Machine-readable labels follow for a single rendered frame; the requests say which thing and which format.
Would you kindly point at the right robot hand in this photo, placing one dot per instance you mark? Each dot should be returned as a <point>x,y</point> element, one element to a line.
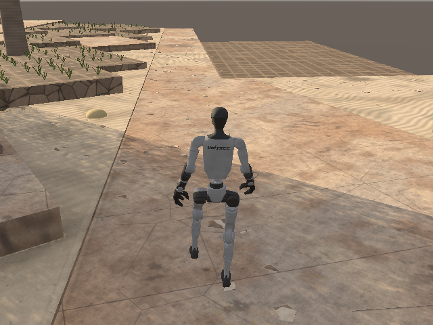
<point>245,185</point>

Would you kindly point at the left robot hand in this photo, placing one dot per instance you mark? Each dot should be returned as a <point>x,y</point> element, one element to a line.
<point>178,195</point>

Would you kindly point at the robot right thigh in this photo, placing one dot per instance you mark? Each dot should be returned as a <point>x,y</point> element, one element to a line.
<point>231,207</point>

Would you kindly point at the left robot forearm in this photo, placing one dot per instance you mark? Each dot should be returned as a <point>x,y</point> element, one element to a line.
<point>183,180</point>

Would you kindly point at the right robot shin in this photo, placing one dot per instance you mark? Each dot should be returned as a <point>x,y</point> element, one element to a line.
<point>228,255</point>

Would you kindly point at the right robot forearm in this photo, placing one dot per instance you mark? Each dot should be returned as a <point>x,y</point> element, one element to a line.
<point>249,177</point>

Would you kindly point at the robot left upper arm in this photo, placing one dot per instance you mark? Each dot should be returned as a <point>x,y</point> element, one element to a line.
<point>193,153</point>

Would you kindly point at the robot right upper arm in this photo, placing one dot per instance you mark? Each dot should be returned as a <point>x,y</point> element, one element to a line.
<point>242,153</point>

